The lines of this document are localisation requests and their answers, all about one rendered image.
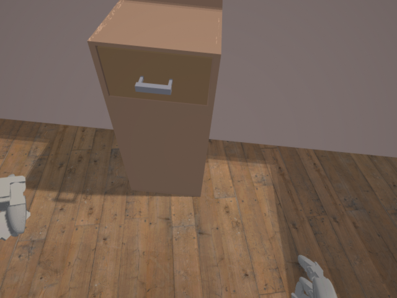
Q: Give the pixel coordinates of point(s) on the left robot hand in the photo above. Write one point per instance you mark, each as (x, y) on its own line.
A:
(13, 207)

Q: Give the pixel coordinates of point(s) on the cabinet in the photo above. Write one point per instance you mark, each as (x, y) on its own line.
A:
(163, 144)

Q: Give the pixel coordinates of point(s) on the right robot hand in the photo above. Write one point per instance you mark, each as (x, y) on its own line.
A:
(320, 287)

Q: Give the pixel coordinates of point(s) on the handle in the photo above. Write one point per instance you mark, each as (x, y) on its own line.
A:
(153, 88)

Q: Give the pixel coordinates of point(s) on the drawer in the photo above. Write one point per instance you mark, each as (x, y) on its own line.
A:
(190, 74)

